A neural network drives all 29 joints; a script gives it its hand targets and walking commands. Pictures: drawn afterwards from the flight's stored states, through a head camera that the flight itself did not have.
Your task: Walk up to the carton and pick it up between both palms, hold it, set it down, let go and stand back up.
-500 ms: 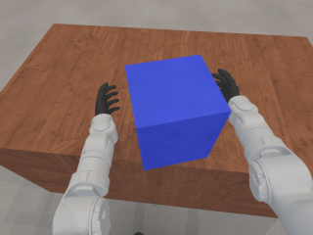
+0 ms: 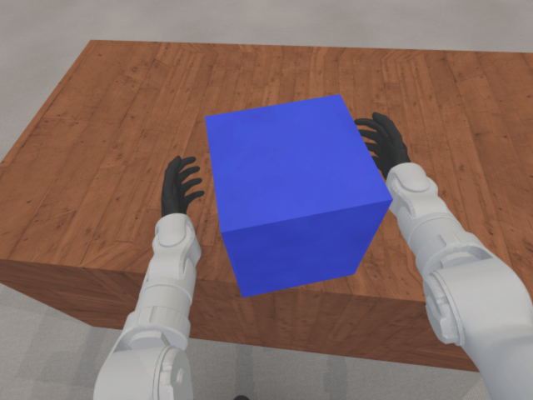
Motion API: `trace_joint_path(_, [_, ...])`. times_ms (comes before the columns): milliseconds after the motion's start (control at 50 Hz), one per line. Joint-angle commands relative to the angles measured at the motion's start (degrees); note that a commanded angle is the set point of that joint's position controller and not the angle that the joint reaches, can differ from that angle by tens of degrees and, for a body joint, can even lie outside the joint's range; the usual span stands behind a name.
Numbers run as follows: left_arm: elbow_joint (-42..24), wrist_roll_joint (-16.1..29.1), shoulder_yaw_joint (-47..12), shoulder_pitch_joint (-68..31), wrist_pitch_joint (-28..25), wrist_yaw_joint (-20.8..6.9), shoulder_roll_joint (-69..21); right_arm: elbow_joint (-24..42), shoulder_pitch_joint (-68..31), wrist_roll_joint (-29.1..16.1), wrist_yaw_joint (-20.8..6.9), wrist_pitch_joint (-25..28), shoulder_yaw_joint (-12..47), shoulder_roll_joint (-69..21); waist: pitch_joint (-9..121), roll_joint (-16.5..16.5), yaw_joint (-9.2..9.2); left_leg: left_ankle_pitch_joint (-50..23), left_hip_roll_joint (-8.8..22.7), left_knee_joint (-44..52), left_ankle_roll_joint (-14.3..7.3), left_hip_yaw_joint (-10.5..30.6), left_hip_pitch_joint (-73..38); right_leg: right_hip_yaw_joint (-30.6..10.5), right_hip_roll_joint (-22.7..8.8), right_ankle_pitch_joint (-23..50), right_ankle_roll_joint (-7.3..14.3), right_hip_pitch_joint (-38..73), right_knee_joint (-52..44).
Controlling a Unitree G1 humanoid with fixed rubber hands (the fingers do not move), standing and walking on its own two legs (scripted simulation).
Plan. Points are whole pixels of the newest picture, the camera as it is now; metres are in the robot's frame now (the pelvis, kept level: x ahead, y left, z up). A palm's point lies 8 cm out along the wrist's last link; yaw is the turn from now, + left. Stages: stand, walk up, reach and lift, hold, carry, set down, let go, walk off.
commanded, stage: reach and lift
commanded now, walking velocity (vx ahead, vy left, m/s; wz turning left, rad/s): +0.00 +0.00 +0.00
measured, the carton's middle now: (287, 203) +0.41 +0.06 +0.01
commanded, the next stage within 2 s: none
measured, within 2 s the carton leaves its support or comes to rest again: leaves its support in 1.98 s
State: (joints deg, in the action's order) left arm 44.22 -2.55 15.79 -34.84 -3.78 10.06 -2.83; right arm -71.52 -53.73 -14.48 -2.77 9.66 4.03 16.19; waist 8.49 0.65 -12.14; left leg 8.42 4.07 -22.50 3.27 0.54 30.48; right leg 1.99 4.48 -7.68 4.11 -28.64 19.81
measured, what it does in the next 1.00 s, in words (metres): stands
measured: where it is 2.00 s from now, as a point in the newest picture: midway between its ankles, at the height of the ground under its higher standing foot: outside the picture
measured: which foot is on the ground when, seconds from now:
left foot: down 0.00-1.00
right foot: down 0.00-1.00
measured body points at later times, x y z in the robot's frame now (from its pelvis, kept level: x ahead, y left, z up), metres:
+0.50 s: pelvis +0.00 +0.00 +0.01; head +0.06 +0.01 +0.45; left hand +0.36 +0.22 +0.05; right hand +0.46 -0.07 +0.07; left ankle +0.01 +0.15 -0.74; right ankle +0.00 -0.07 -0.74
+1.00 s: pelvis +0.01 +0.00 +0.01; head +0.06 +0.01 +0.46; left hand +0.36 +0.22 +0.05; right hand +0.45 -0.07 +0.07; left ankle +0.01 +0.15 -0.74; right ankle +0.00 -0.07 -0.74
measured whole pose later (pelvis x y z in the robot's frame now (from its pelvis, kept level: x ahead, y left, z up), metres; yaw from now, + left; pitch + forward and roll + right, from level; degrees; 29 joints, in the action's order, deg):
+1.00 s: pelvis +0.01 +0.00 +0.01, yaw +1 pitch +10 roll +0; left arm 37.3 -20.7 28.0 -31.9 -2.0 7.1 -11.2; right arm -68.2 -47.5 15.3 -2.8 14.6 -25.0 3.3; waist 4.7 1.9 -8.7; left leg 6.3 3.4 -16.4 2.3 -2.1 20.1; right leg 2.9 3.2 -7.2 3.8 -18.6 15.5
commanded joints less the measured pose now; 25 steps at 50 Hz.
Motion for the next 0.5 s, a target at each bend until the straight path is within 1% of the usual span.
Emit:
trace_joint_path(0, [-15.4, -4.3, -1.5, -22.8, -4.4, -0.3, -1.9, 12.9, -24.9, 5.7, -0.4, 3.2, -5.1, -2.5, 37.1, 3.4, 0.06, -24.3, -3.7, -1.6, -0.3, -4.8, -9.4, -1.8, -2.0, 20.3, -4.6, 26.9, 2.2])
trace_joint_path(20, [-15.9, -5.1, -1.2, -23.0, -4.4, -0.2, -2.7, 13.7, -24.9, 6.9, -0.2, 3.3, -5.9, -3.9, 37.4, 3.1, 0.03, -24.4, -3.9, -1.5, -0.5, -4.8, -9.3, -1.8, -2.2, 20.5, -4.7, 27.3, 2.2])
trace_joint_path(80, [-17.4, -7.0, -0.1, -23.1, -3.8, 0.6, -2.8, 15.3, -24.8, 10.2, 1.1, 3.3, -9.3, -4.1, 37.7, 2.9, 0.58, -23.4, -4.1, -1.1, -0.7, -5.2, -9.0, -1.6, -2.1, 20.5, -4.9, 28.2, 2.3])
trace_joint_path(100, [-17.7, -7.6, 0.5, -23.5, -3.4, 1.0, -3.0, 15.7, -25.2, 10.7, 1.5, 3.1, -9.7, -4.5, 37.4, 2.9, 0.33, -23.3, -4.1, -1.1, -0.9, -5.3, -8.9, -1.6, -2.1, 20.4, -4.9, 28.3, 2.4])
trace_joint_path(140, [-17.2, -9.0, 1.0, -24.4, -2.5, 0.8, -6.0, 15.8, -25.7, 12.1, 1.5, 2.2, -10.1, -8.3, 35.6, 3.4, 0.18, -23.0, -4.0, -0.9, -1.2, -5.4, -9.5, -1.3, -2.1, 19.4, -4.9, 28.1, 1.8])
trace_joint_path(160, [-16.9, -9.9, 1.3, -24.8, -2.2, 0.3, -7.8, 15.5, -25.6, 13.1, 1.3, 1.9, -10.3, -10.3, 35.0, 3.8, 0.33, -23.4, -4.0, -0.6, -1.4, -5.4, -10.1, -1.1, -2.2, 19.8, -4.9, 28.3, 1.6])
trace_joint_path(200, [-15.9, -12.1, 1.4, -25.3, -2.1, -1.1, -12.4, 14.9, -24.9, 16.5, 0.1, 2.1, -11.4, -15.6, 34.3, 4.1, 0.45, -23.6, -3.9, 0.1, -1.4, -5.7, -11.3, -0.5, -2.4, 19.9, -4.8, 28.4, 1.1])
trace_joint_path(260, [-13.4, -16.1, -0.4, -26.5, -2.6, -4.9, -23.4, 12.9, -24.2, 24.3, -3.0, 3.7, -12.8, -28.8, 33.0, 4.3, 1.05, -24.4, -3.7, 1.0, -1.3, -6.4, -14.1, 0.9, -2.6, 20.1, -4.3, 27.9, 0.2])
trace_joint_path(280, [-12.6, -16.9, -1.3, -26.4, -2.9, -6.0, -26.6, 12.4, -23.4, 26.3, -4.0, 4.7, -13.1, -32.5, 33.0, 4.4, 1.27, -24.8, -3.5, 1.2, -1.3, -6.6, -15.2, 1.3, -2.6, 20.2, -4.1, 27.9, -0.1])
trace_joint_path(300, [-11.7, -17.4, -2.0, -26.1, -3.0, -6.7, -28.1, 11.5, -22.6, 28.0, -4.6, 5.4, -13.7, -34.2, 32.8, 4.5, 1.57, -25.3, -3.4, 1.3, -1.2, -6.9, -16.0, 1.6, -2.5, 20.1, -3.8, 27.8, -0.3])
trace_joint_path(340, [-11.5, -17.8, -2.8, -26.3, -3.4, -6.9, -29.4, 10.7, -22.1, 29.8, -5.1, 6.7, -14.9, -35.8, 32.3, 4.0, 1.58, -26.2, -3.2, 1.4, -1.1, -7.1, -17.1, 2.2, -2.3, 18.8, -3.4, 27.1, -0.7])
trace_joint_path(400, [-11.7, -18.5, -2.7, -26.5, -3.2, -6.6, -29.0, 8.9, -21.3, 30.9, -5.3, 7.5, -16.4, -36.2, 28.0, 3.9, 1.31, -26.2, -2.9, 2.0, -1.3, -7.5, -18.5, 2.5, -2.1, 15.9, -3.1, 25.6, -1.6])
trace_joint_path(420, [-9.4, -18.8, -3.7, -26.5, -2.0, -6.9, -28.9, 6.1, -18.2, 31.8, -5.7, 6.3, -19.8, -35.6, 25.6, 1.4, 3.18, -21.2, -3.0, 3.0, -1.9, -7.2, -18.3, 1.1, -3.0, 12.9, -2.5, 24.8, -2.5])
trace_joint_path(440, [-9.9, -18.9, -3.1, -26.5, -1.4, -6.7, -28.9, 6.8, -19.1, 32.6, -6.0, 6.1, -20.6, -35.1, 24.5, 2.3, 2.52, -19.7, -2.9, 3.8, -2.2, -7.3, -17.8, 1.3, -3.0, 10.9, -2.4, 24.5, -2.8])
trace_joint_path(460, [-10.0, -19.1, -3.2, -26.5, -0.9, -6.7, -28.8, 6.3, -18.4, 32.7, -6.2, 5.7, -21.0, -35.2, 23.5, 1.9, 2.90, -18.9, -2.8, 4.1, -2.4, -7.4, -18.5, 1.2, -3.2, 9.7, -2.3, 24.4, -3.1])
trace_joint_path(480, [-10.2, -19.1, -3.3, -26.3, -0.4, -6.6, -29.1, 6.6, -18.6, 32.8, -6.4, 5.8, -21.2, -35.3, 22.8, 1.9, 2.60, -18.7, -2.7, 4.2, -2.5, -7.4, -18.8, 1.3, -3.2, 8.8, -2.2, 23.6, -3.4])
